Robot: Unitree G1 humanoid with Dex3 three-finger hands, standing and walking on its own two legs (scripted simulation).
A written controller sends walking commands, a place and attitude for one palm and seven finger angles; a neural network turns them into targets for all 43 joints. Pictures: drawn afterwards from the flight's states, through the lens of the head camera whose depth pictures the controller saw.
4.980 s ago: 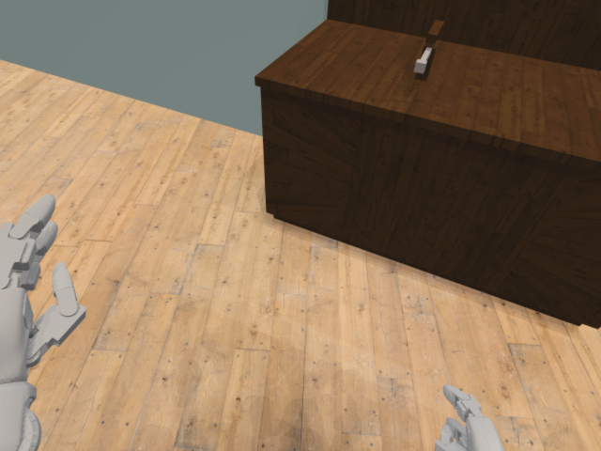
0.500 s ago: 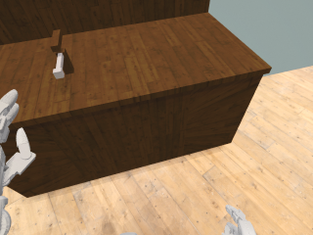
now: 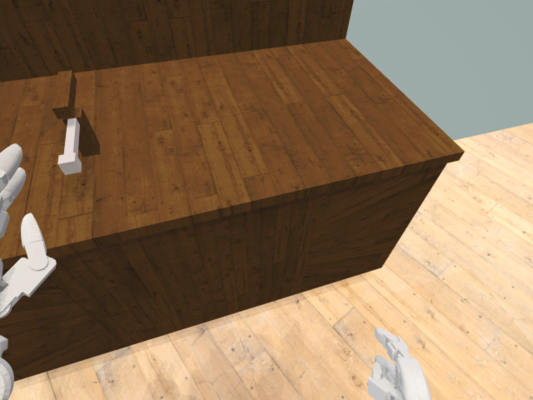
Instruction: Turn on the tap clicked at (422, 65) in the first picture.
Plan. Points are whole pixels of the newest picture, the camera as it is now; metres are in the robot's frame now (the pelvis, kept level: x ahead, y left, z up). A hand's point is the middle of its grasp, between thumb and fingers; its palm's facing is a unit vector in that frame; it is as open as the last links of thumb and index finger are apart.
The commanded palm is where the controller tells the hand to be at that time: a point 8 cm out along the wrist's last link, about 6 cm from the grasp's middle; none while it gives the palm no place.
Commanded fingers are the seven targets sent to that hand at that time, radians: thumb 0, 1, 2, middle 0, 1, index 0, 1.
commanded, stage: take the last steps up to it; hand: left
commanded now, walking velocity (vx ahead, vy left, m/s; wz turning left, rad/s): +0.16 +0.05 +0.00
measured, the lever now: (70, 163) +0.48 +0.39 +0.05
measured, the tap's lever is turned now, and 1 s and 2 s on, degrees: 0 0 0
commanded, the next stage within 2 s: come to a stop and stand still in 0.14 s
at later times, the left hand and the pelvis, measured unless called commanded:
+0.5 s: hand (62, 204) +0.29 +0.26 +0.18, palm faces +0.40 -0.82 -0.41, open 7.4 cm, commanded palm +0.23 +0.29 +0.18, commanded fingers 0.00 0.90 0.90 -0.20 -0.30 -0.20 -0.30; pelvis +0.07 +0.01 +0.00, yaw +0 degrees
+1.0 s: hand (76, 241) +0.25 +0.23 +0.16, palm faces +0.40 -0.84 -0.36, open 7.4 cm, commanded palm +0.20 +0.27 +0.18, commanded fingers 0.00 0.90 0.90 -0.20 -0.30 -0.20 -0.30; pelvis +0.04 -0.01 +0.00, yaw -1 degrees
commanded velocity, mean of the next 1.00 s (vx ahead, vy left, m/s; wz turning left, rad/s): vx -0.02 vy -0.01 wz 0.00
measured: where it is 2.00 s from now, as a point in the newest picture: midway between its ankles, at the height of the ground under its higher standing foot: outside the picture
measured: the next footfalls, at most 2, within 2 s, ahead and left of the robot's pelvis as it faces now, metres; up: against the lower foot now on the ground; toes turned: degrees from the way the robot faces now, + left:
right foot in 0.06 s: +0.09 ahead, -0.11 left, +0.00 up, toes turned -8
left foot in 0.34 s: +0.10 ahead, +0.11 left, +0.00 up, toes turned +1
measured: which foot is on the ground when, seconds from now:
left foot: down 0.00-0.08, up 0.10-0.32, down 0.34-1.00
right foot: up 0.00-0.04, down 0.06-0.36, up 0.38-0.58, down 0.60-1.00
